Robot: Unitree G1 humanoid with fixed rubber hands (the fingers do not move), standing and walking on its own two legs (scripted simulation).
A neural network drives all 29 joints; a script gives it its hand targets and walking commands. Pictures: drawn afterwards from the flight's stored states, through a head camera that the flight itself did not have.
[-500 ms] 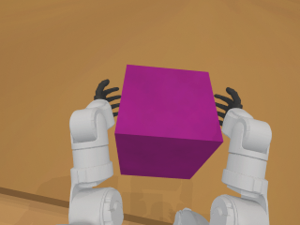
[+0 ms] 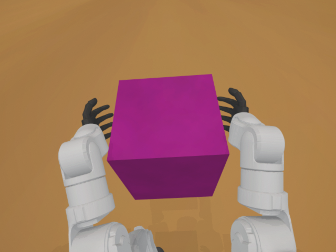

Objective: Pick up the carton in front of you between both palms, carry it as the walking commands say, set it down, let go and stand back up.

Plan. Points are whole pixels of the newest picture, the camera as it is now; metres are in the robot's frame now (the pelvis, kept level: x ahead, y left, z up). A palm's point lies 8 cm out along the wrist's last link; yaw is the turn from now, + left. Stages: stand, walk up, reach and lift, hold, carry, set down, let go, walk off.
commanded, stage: carry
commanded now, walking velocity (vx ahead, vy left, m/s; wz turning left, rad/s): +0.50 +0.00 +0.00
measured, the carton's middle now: (169, 143) +0.36 -0.04 +0.06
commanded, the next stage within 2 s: none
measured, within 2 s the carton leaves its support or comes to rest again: neither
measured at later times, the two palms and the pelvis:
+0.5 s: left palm (77, 19) +0.66 +0.15 +0.27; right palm (189, 3) +0.67 -0.16 +0.26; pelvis +0.33 -0.03 +0.09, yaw +3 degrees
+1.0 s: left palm (94, 16) +0.92 +0.15 +0.18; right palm (172, 4) +0.92 -0.15 +0.19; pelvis +0.66 -0.01 +0.09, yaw +0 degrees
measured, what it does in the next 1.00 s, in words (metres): climbs: right foot, then left foot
